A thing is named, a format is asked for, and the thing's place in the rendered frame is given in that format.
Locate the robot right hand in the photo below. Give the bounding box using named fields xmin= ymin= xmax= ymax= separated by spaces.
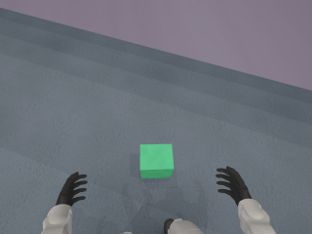
xmin=215 ymin=166 xmax=252 ymax=207

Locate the right robot forearm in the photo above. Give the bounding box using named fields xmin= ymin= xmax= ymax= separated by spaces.
xmin=238 ymin=198 xmax=277 ymax=234

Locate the left robot forearm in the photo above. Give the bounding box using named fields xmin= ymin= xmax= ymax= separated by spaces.
xmin=41 ymin=204 xmax=73 ymax=234

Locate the robot right shin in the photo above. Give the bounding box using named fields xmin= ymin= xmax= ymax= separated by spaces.
xmin=170 ymin=218 xmax=182 ymax=226

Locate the robot right thigh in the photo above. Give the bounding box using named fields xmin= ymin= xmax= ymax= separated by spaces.
xmin=168 ymin=220 xmax=205 ymax=234

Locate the robot left hand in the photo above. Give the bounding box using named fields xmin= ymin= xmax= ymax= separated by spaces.
xmin=56 ymin=172 xmax=87 ymax=207

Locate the carton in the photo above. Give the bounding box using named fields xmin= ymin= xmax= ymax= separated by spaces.
xmin=139 ymin=143 xmax=175 ymax=179

